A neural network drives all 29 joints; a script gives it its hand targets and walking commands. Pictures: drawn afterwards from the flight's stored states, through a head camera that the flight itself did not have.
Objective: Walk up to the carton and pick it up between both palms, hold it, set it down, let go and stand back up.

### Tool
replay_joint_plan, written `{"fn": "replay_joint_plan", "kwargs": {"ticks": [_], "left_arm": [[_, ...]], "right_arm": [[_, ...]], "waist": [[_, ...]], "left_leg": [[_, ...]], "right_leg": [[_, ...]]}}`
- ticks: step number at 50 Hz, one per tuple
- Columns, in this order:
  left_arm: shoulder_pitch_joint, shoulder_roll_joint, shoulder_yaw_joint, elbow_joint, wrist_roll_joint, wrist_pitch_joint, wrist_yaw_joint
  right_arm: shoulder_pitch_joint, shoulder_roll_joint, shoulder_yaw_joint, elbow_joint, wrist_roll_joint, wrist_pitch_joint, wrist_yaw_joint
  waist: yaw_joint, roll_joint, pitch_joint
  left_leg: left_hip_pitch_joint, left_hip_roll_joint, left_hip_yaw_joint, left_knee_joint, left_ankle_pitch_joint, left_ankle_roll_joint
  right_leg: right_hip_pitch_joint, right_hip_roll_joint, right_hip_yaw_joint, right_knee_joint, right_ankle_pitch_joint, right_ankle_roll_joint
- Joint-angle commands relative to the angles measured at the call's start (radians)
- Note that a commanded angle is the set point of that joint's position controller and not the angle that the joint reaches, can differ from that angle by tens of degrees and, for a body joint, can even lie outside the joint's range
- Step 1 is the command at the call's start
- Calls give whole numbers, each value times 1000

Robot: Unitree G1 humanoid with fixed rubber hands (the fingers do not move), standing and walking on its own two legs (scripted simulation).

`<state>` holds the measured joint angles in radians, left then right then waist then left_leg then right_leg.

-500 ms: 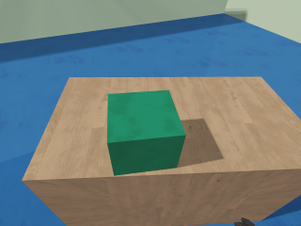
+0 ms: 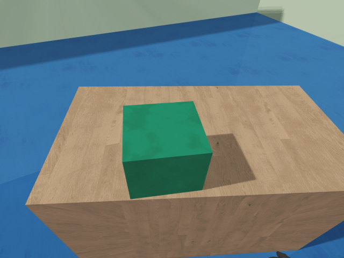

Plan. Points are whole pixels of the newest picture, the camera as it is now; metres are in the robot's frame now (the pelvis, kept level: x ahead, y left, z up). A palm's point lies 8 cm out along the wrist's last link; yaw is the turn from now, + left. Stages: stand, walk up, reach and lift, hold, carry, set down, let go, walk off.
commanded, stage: stand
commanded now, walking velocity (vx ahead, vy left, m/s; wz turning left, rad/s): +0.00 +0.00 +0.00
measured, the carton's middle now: (162, 148) +0.46 +0.04 -0.02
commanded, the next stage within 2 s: none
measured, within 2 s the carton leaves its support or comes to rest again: neither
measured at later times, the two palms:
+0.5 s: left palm out of the picture +0.07 +0.28 -0.11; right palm out of the picture +0.11 -0.28 -0.09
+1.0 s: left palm out of the picture +0.07 +0.28 -0.11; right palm out of the picture +0.10 -0.28 -0.09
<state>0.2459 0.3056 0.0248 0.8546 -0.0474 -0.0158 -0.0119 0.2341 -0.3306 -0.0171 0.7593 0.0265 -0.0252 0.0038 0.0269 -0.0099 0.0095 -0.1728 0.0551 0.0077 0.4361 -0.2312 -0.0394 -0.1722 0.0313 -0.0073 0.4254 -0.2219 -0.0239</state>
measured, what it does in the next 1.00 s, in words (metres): stands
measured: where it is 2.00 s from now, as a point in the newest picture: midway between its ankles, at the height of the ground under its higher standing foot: outside the picture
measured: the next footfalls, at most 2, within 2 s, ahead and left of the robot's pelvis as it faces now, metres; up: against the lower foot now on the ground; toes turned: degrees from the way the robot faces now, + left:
none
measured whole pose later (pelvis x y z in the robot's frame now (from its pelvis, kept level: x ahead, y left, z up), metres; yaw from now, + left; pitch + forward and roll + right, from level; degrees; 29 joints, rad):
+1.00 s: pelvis -0.01 +0.00 +0.00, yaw +0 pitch -2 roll +0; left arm 0.22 0.31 0.02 0.89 -0.05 -0.02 -0.01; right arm 0.23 -0.33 -0.02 0.79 0.03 -0.03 0.00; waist 0.03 -0.01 0.03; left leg -0.17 0.06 0.01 0.44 -0.22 -0.04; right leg -0.17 0.03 -0.01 0.42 -0.21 -0.02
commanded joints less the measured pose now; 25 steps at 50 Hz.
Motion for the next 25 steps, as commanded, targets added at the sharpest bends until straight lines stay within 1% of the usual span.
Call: {"fn": "replay_joint_plan", "kwargs": {"ticks": [1, 2, 3, 4, 5, 7, 8, 9, 10, 11, 12, 13, 14, 15, 17, 19, 20, 21, 23, 24, 25], "left_arm": [[-59, 243, 44, 29, 71, -44, 7], [-66, 247, 44, 23, 69, -43, 9], [-65, 245, 43, 25, 68, -42, 8], [-63, 243, 43, 28, 72, -44, 8], [-67, 253, 45, 29, 72, -41, 9], [-73, 249, 49, 25, 74, -39, 8], [-69, 247, 45, 29, 71, -41, 9], [-68, 251, 45, 32, 71, -42, 8], [-64, 247, 46, 32, 70, -43, 8], [-73, 247, 45, 34, 71, -43, 7], [-73, 250, 47, 30, 71, -40, 8], [-73, 247, 44, 31, 69, -41, 7], [-70, 249, 46, 39, 72, -40, 8], [-75, 253, 47, 39, 71, -40, 8], [-79, 251, 44, 36, 69, -41, 7], [-82, 253, 46, 36, 73, -41, 8], [-80, 248, 47, 35, 69, -38, 7], [-82, 246, 44, 39, 69, -39, 8], [-81, 249, 44, 38, 70, -40, 7], [-77, 251, 46, 41, 68, -41, 7], [-85, 249, 44, 41, 70, -41, 7]], "right_arm": [[-61, -222, -49, 31, -51, -18, -14], [-57, -214, -45, 24, -46, -20, -13], [-61, -216, -44, 26, -47, -18, -13], [-65, -213, -44, 33, -51, -18, -15], [-61, -214, -43, 27, -47, -19, -14], [-60, -223, -48, 33, -51, -17, -15], [-55, -222, -47, 32, -48, -17, -13], [-54, -224, -46, 33, -49, -18, -12], [-50, -217, -45, 36, -48, -17, -12], [-53, -214, -42, 35, -47, -19, -12], [-61, -224, -45, 37, -47, -19, -13], [-65, -216, -45, 35, -47, -20, -14], [-60, -219, -45, 34, -46, -19, -13], [-60, -218, -44, 37, -49, -18, -13], [-62, -225, -44, 43, -47, -21, -11], [-52, -227, -49, 42, -49, -20, -13], [-62, -225, -49, 41, -52, -19, -12], [-62, -220, -45, 42, -47, -19, -10], [-61, -215, -46, 41, -49, -18, -10], [-63, -220, -45, 43, -48, -19, -12], [-63, -216, -44, 44, -48, -20, -12]], "waist": [[-20, 77, -35], [-27, 53, -25], [-18, 75, -27], [-17, 69, -27], [-26, 69, -19], [-18, 77, -16], [-23, 63, -30], [-27, 83, 0], [-22, 81, -19], [-24, 78, -25], [-19, 79, -26], [-23, 68, -11], [-23, 62, -14], [-26, 64, -8], [-20, 86, -11], [-29, 59, -16], [-19, 73, -11], [-20, 83, -21], [-24, 79, -26], [-21, 55, -2], [-26, 63, -7]], "left_leg": [[34, 73, -80, -67, 173, 70], [31, 74, -79, -71, 160, 66], [27, 75, -78, -63, 158, 71], [31, 73, -80, -69, 158, 70], [25, 71, -77, -68, 149, 68], [22, 69, -76, -70, 144, 69], [33, 73, -74, -72, 141, 67], [20, 70, -75, -82, 123, 67], [26, 73, -76, -75, 141, 71], [27, 76, -82, -77, 141, 70], [25, 74, -74, -73, 139, 69], [18, 73, -84, -80, 136, 70], [28, 74, -77, -75, 139, 69], [24, 72, -79, -77, 133, 69], [22, 72, -75, -78, 129, 66], [26, 73, -85, -77, 129, 69], [20, 74, -78, -78, 119, 71], [27, 73, -81, -81, 122, 66], [25, 71, -76, -82, 120, 67], [20, 72, -81, -87, 121, 67], [23, 73, -81, -85, 125, 65]], "right_leg": [[52, -153, 108, -90, 238, -26], [33, -152, 108, -83, 221, -25], [36, -153, 113, -94, 213, -23], [42, -152, 110, -89, 218, -24], [25, -154, 115, -97, 197, -28], [38, -152, 113, -99, 196, -27], [38, -156, 114, -97, 203, -24], [20, -152, 113, -99, 191, -24], [34, -152, 117, -93, 192, -25], [40, -155, 114, -96, 194, -28], [37, -151, 110, -93, 199, -24], [30, -154, 115, -95, 192, -26], [26, -150, 113, -102, 176, -23], [19, -153, 121, -101, 175, -28], [28, -153, 120, -106, 184, -25], [21, -154, 118, -97, 180, -30], [23, -155, 118, -97, 174, -29], [33, -153, 116, -98, 178, -28], [34, -151, 112, -100, 162, -24], [20, -150, 116, -109, 160, -25], [21, -150, 114, -108, 167, -23]]}}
